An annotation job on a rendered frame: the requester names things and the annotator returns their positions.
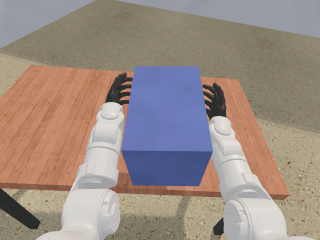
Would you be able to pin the robot left hand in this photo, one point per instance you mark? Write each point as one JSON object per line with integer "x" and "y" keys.
{"x": 115, "y": 94}

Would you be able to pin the left robot forearm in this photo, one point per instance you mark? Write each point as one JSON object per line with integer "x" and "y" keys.
{"x": 99, "y": 169}

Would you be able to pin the right robot upper arm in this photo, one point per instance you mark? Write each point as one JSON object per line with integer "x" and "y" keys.
{"x": 255, "y": 219}

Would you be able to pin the carton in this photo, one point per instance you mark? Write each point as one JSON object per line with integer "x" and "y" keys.
{"x": 166, "y": 140}

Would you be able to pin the left robot upper arm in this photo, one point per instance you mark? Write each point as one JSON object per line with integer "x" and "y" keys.
{"x": 89, "y": 214}

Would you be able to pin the table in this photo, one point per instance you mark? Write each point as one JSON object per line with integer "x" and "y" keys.
{"x": 46, "y": 118}

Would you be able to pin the right robot forearm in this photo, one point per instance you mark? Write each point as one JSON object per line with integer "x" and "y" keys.
{"x": 234, "y": 173}

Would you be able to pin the robot right hand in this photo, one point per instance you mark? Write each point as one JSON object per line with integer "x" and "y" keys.
{"x": 217, "y": 106}

